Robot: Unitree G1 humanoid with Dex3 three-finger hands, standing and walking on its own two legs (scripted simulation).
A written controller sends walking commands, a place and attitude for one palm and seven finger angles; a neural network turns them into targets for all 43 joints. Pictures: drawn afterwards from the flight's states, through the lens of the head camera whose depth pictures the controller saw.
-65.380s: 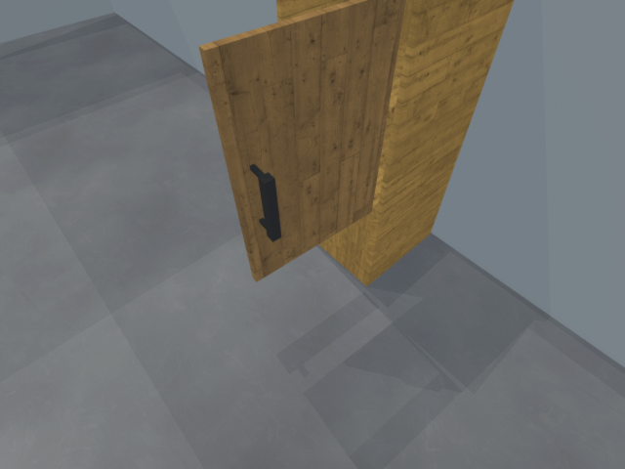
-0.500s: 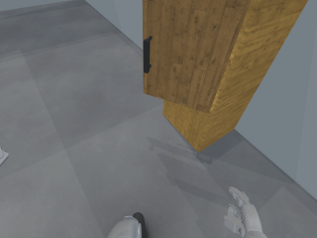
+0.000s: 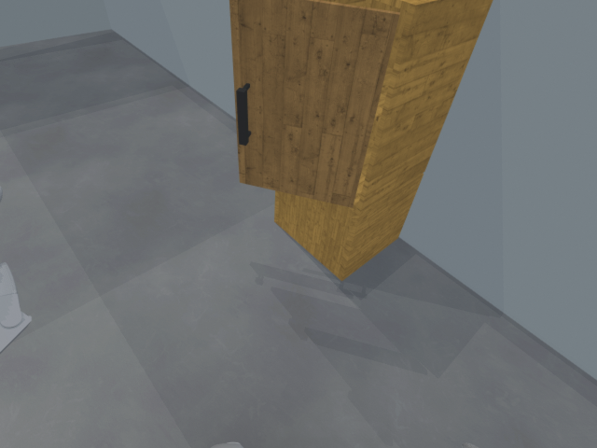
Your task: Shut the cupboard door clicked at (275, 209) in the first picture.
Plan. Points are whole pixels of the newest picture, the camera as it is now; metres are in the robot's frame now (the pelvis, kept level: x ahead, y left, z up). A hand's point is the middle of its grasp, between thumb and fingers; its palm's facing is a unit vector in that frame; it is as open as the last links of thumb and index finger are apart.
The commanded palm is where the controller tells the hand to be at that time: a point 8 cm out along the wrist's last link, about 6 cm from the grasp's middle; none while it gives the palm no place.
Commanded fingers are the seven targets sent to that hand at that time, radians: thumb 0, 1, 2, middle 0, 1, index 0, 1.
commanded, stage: stop stepping back and stand still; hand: left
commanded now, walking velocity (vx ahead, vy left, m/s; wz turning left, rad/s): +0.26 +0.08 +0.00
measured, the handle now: (245, 114) +0.99 +0.20 -0.06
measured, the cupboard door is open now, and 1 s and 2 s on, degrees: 34 34 34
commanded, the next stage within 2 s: let the arm hang, fingers relaxed in 1.70 s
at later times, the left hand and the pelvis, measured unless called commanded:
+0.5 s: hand (37, 341) +0.16 +0.23 +0.19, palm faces +0.47 -0.70 -0.54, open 7.4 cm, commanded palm +0.11 +0.26 +0.18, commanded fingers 0.00 0.90 0.90 -0.20 -0.30 -0.20 -0.30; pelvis -0.03 -0.03 +0.01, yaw -1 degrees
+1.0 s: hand (34, 302) +0.20 +0.27 +0.18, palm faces +0.45 -0.76 -0.46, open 7.4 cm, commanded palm +0.14 +0.29 +0.18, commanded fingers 0.00 0.90 0.90 -0.20 -0.30 -0.20 -0.30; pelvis -0.01 +0.00 +0.00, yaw -2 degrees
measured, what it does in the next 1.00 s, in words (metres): steps on the spot: left foot, then left foot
